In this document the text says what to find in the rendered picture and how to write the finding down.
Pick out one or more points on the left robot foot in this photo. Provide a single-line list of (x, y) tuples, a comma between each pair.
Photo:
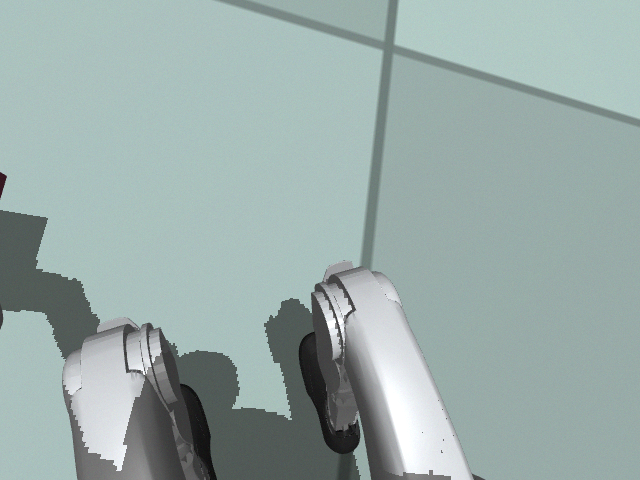
[(200, 430)]

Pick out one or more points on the right robot foot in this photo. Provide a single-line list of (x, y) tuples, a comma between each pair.
[(340, 441)]

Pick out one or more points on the small box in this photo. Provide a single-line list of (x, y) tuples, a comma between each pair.
[(2, 182)]

